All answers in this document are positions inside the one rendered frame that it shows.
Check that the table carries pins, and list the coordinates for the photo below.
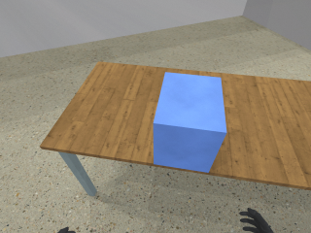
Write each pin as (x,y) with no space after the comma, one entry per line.
(268,124)

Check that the robot right hand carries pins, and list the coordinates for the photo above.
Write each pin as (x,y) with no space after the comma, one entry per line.
(261,226)

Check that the carton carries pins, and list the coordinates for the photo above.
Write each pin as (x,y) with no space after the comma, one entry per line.
(189,125)

